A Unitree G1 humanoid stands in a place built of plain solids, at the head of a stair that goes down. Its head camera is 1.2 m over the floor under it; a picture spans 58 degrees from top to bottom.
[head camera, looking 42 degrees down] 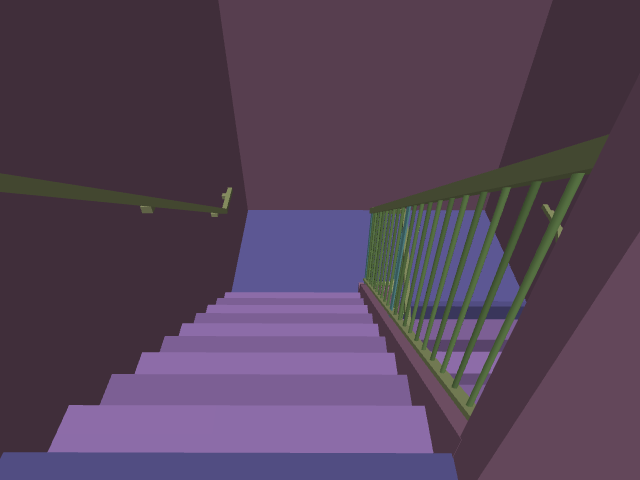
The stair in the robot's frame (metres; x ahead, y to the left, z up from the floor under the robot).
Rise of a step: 0.19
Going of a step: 0.23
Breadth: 1.20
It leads straight ahead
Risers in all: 10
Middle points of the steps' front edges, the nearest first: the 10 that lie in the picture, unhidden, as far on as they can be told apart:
0.48 0.25 0.00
0.71 0.25 -0.19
0.94 0.25 -0.38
1.17 0.25 -0.58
1.40 0.25 -0.77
1.63 0.25 -0.96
1.86 0.24 -1.15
2.09 0.24 -1.34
2.32 0.24 -1.53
2.55 0.24 -1.72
